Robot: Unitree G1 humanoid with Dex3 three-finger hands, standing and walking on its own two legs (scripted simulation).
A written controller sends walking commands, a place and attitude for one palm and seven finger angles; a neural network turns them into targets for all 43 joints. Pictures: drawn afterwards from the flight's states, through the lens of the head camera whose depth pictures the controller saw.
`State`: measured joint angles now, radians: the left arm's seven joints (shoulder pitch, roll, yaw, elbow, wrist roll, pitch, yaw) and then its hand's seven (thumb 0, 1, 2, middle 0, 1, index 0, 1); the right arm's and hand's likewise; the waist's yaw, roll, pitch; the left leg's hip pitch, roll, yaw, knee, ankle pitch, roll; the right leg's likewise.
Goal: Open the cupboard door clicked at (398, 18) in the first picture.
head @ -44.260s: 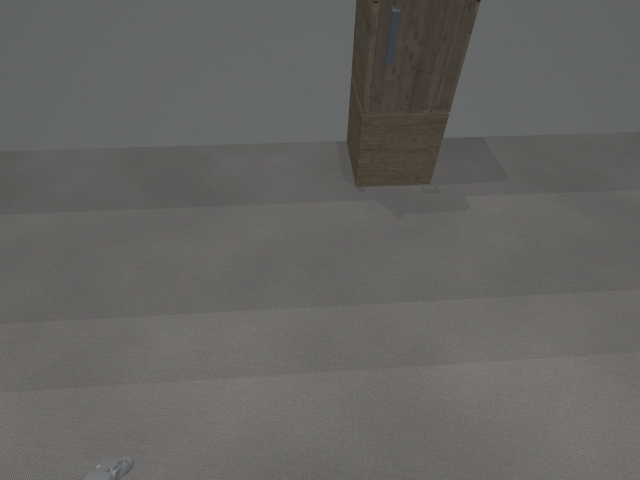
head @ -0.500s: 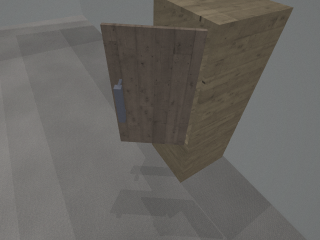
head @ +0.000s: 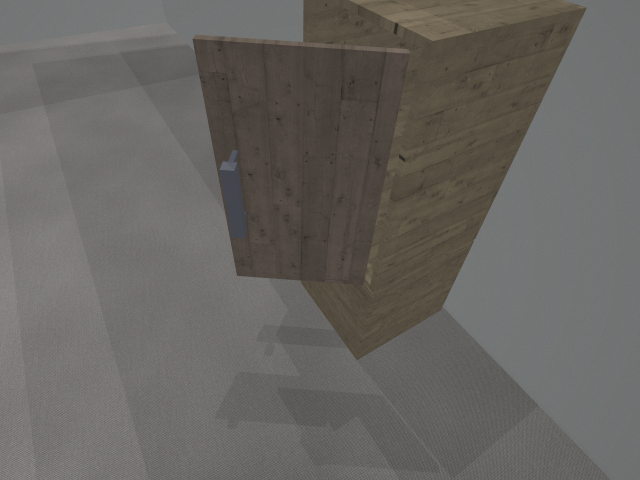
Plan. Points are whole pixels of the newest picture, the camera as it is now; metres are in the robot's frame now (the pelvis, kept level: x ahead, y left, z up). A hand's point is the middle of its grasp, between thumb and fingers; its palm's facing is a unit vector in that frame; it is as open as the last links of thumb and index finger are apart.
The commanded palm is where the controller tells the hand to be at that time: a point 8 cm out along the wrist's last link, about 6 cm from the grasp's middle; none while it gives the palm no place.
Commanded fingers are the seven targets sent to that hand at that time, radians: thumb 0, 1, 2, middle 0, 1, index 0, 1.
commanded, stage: look again from close up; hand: left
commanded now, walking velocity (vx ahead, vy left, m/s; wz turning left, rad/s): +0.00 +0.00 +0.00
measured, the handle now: (236, 195) +0.63 +0.21 -0.04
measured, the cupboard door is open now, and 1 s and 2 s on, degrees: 54 54 54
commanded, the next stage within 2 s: shuffle to correct the standing spot in 0.48 s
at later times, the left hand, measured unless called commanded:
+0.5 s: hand out of the picture +0.07 +0.21 -0.17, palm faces +0.01 -0.98 -0.19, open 7.3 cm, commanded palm none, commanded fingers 0.00 0.90 0.90 -0.20 -0.30 -0.20 -0.30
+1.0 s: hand out of the picture +0.02 +0.18 -0.18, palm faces +0.00 -0.99 -0.16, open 7.3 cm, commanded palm none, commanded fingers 0.00 0.90 0.90 -0.20 -0.30 -0.20 -0.30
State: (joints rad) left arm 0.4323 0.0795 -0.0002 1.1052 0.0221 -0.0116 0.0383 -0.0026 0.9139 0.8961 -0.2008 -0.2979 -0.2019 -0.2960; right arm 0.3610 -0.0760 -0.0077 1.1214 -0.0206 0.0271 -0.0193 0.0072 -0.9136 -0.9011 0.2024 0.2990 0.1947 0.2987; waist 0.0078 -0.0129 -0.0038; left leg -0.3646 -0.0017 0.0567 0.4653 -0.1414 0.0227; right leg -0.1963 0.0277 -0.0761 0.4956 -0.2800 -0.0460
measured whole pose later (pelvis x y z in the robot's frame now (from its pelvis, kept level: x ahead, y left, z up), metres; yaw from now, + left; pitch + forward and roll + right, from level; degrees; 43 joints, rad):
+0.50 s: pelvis +0.04 +0.03 +0.00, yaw -1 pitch +0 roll -1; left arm 0.30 0.16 0.01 1.02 0.02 -0.02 0.05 0.00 0.91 0.90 -0.20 -0.30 -0.20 -0.30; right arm 0.29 -0.16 0.01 1.07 -0.02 -0.03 -0.02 0.02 -0.93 -0.90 0.20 0.30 0.20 0.30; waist -0.01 -0.01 0.00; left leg -0.27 -0.05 0.09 0.49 -0.22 0.09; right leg -0.14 -0.01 -0.04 0.48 -0.33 0.00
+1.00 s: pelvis +0.07 +0.02 +0.00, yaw -2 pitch +1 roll +0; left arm 0.41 0.15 0.00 1.10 0.02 -0.03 0.03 0.00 0.91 0.90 -0.20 -0.30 -0.20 -0.30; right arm 0.29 -0.15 0.01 1.11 -0.01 -0.02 -0.02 0.01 -0.93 -0.90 0.20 0.30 0.20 0.30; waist 0.01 -0.02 0.00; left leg -0.26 -0.02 0.11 0.53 -0.29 0.07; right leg -0.13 0.00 -0.05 0.49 -0.36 -0.01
